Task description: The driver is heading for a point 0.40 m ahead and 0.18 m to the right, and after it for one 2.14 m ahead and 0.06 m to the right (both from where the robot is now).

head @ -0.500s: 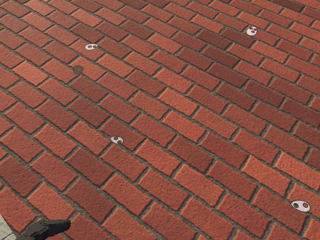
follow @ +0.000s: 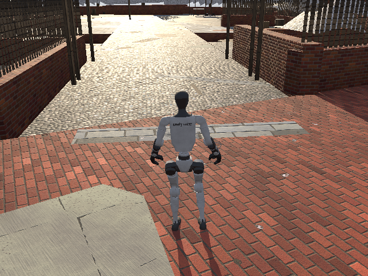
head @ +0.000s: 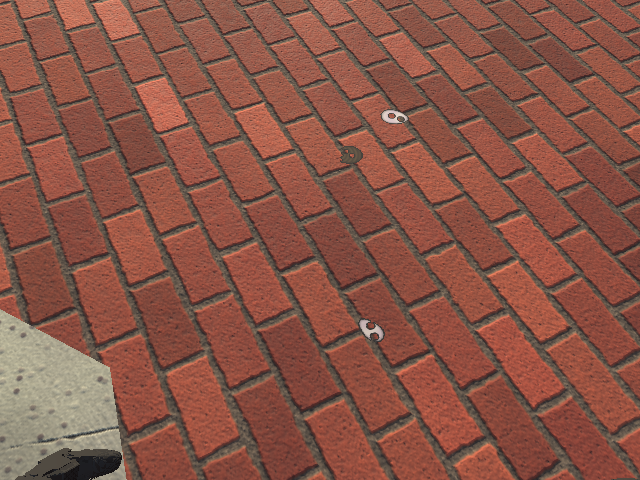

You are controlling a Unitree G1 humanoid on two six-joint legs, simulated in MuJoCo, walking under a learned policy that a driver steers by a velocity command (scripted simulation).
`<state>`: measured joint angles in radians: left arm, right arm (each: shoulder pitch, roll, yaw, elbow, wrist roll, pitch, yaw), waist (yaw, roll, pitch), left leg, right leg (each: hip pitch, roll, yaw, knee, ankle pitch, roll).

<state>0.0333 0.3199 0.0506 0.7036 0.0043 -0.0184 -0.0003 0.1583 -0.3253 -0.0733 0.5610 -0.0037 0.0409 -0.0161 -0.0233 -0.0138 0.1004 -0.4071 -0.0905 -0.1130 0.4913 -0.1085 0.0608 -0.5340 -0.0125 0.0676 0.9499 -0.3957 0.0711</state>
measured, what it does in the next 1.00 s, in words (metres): walks ahead, turning right: right foot, then left foot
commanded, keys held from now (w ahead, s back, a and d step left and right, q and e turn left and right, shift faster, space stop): e+shift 0.28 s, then w+e+shift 0.48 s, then w+q+shift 0.24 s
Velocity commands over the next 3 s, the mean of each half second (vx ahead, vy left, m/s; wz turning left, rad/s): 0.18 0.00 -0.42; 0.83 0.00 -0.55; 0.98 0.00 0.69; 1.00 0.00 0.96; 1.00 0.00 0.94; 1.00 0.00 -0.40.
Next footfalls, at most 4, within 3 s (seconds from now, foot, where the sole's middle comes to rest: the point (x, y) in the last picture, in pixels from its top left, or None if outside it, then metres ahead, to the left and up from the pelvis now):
0.14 right None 0.09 -0.17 -0.77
0.44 left None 0.09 0.08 -0.77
0.90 right None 0.35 -0.37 -0.77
1.38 left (486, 292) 0.82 -0.41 -0.77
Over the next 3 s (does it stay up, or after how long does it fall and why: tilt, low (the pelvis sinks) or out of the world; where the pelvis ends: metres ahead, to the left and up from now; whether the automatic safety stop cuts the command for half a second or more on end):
stays up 1.91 0.00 0.01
